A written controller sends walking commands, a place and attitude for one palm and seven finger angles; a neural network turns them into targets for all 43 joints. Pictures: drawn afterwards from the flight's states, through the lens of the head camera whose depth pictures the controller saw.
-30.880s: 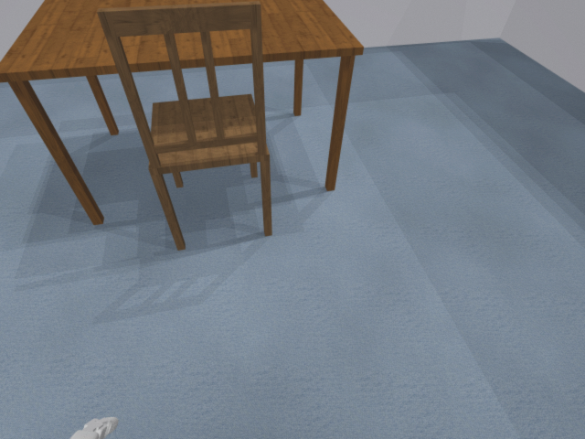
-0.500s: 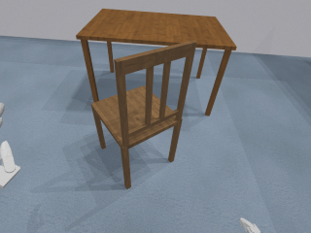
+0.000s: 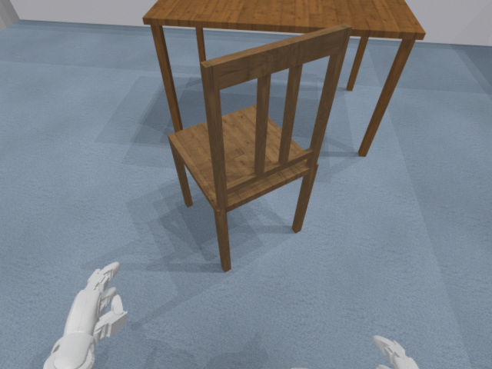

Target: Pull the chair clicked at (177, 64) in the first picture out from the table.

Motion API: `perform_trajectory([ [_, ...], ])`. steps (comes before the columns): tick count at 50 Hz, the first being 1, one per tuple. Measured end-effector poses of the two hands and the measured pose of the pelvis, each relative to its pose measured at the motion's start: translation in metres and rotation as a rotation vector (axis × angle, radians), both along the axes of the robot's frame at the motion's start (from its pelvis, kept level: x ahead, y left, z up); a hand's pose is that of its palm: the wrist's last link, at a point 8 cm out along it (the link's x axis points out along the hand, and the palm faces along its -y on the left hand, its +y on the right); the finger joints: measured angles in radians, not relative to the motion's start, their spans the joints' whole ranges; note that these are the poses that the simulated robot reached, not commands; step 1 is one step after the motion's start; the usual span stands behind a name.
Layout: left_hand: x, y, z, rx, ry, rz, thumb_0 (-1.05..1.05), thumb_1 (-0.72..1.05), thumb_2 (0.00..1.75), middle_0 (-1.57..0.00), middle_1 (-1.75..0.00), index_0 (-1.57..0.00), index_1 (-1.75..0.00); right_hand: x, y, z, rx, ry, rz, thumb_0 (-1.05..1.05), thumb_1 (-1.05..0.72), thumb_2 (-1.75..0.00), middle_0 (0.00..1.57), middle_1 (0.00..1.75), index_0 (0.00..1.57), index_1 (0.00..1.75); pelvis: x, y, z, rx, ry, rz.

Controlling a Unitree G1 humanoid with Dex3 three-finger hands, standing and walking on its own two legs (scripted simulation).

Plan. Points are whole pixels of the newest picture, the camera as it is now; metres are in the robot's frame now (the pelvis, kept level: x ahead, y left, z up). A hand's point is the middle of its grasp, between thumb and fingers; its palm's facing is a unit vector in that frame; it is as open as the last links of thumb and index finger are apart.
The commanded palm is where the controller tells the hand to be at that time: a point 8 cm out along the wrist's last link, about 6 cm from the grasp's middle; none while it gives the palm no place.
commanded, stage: let the arm hang, fingers relaxed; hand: left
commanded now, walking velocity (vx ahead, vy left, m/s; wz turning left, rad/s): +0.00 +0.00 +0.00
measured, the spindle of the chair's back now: (261, 130) +0.71 -0.03 -0.05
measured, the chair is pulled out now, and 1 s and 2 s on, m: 0.51 0.51 0.51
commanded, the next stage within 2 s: look to check the result in 0.94 s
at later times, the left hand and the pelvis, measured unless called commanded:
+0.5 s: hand out of the picture +0.03 +0.18 -0.15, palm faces +0.02 -0.97 -0.25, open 7.3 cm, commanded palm none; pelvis +0.01 -0.01 +0.02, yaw -1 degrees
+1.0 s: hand out of the picture -0.01 +0.14 -0.16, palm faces +0.03 -0.99 -0.15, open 7.4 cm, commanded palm none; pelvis +0.00 -0.01 +0.02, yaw -1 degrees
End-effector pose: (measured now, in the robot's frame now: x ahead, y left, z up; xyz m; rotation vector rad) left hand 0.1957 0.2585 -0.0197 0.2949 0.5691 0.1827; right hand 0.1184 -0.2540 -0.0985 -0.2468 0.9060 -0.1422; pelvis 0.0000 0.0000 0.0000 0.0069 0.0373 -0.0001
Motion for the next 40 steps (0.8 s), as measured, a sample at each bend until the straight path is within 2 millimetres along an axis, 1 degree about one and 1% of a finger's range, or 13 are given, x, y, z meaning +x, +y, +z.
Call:
perform_trajectory([
  [2,-0.021,-0.025,-0.044,-0.078,0.196,-0.015,0.01,0.90,0.90,-0.20,-0.30,-0.20,-0.30,-0.011,0.002,-0.005,0.016,0.057,-0.006,0.01,-0.91,-0.90,0.20,0.30,0.20,0.30,0.001,-0.005,0.001,0.015,-0.004,-0.010],
  [4,-0.048,-0.052,-0.078,-0.144,0.354,-0.038,0.01,0.91,0.90,-0.20,-0.30,-0.20,-0.30,-0.025,0.002,-0.011,0.034,0.114,-0.024,0.01,-0.91,-0.90,0.20,0.30,0.20,0.30,0.002,-0.012,0.001,0.025,-0.012,-0.020],
  [6,-0.080,-0.075,-0.101,-0.193,0.481,-0.048,0.01,0.91,0.90,-0.20,-0.30,-0.20,-0.30,-0.039,0.000,-0.019,0.055,0.173,-0.054,0.01,-0.91,-0.90,0.20,0.30,0.20,0.30,0.004,-0.018,-0.001,0.028,-0.019,-0.029],
  [7,-0.094,-0.081,-0.106,-0.219,0.522,-0.024,0.00,0.92,0.90,-0.20,-0.30,-0.20,-0.30,-0.046,-0.001,-0.021,0.062,0.206,-0.071,0.01,-0.91,-0.90,0.20,0.30,0.20,0.30,0.005,-0.020,0.001,0.017,-0.024,-0.023],
  [9,-0.103,-0.076,-0.103,-0.222,0.512,0.045,-0.05,0.97,0.90,-0.21,-0.30,-0.21,-0.30,-0.061,-0.002,-0.025,0.067,0.279,-0.082,0.01,-0.91,-0.90,0.20,0.30,0.20,0.30,0.007,-0.022,0.004,-0.003,-0.032,0.000],
  [13,-0.121,-0.056,-0.102,-0.174,0.569,0.088,-0.06,0.98,0.90,-0.21,-0.30,-0.21,-0.30,-0.086,0.000,-0.028,0.071,0.381,-0.107,0.01,-0.91,-0.90,0.20,0.30,0.20,0.30,0.009,-0.023,0.009,-0.014,-0.048,0.008],
  [17,-0.139,-0.038,-0.099,-0.138,0.648,0.122,-0.04,0.95,0.90,-0.21,-0.30,-0.20,-0.30,-0.103,0.007,-0.027,0.083,0.416,-0.132,0.01,-0.91,-0.90,0.20,0.30,0.20,0.30,0.010,-0.020,0.014,-0.011,-0.054,-0.004],
  [21,-0.154,-0.030,-0.095,-0.118,0.699,0.142,-0.02,0.93,0.90,-0.20,-0.30,-0.20,-0.30,-0.116,0.016,-0.030,0.105,0.443,-0.138,0.01,-0.91,-0.90,0.20,0.30,0.20,0.30,0.008,-0.017,0.017,-0.010,-0.057,-0.011],
  [25,-0.168,-0.031,-0.094,-0.120,0.733,0.151,-0.01,0.92,0.90,-0.20,-0.30,-0.20,-0.30,-0.126,0.025,-0.033,0.127,0.468,-0.136,0.01,-0.91,-0.90,0.20,0.30,0.20,0.30,0.006,-0.014,0.019,-0.007,-0.061,-0.013],
  [30,-0.182,-0.042,-0.097,-0.147,0.767,0.152,0.00,0.91,0.90,-0.20,-0.30,-0.20,-0.30,-0.136,0.033,-0.035,0.144,0.489,-0.138,0.01,-0.91,-0.90,0.20,0.30,0.20,0.30,0.004,-0.013,0.020,-0.005,-0.067,-0.016],
  [34,-0.191,-0.053,-0.101,-0.176,0.790,0.147,0.00,0.91,0.90,-0.20,-0.30,-0.20,-0.30,-0.142,0.036,-0.034,0.148,0.499,-0.145,0.01,-0.91,-0.90,0.20,0.30,0.20,0.30,0.003,-0.012,0.020,-0.004,-0.070,-0.018],
  [40,-0.205,-0.063,-0.106,-0.204,0.828,0.149,0.01,0.91,0.90,-0.20,-0.30,-0.20,-0.30,-0.150,0.038,-0.033,0.142,0.517,-0.158,0.01,-0.91,-0.90,0.20,0.30,0.20,0.30,0.002,-0.012,0.020,-0.004,-0.071,-0.020],
])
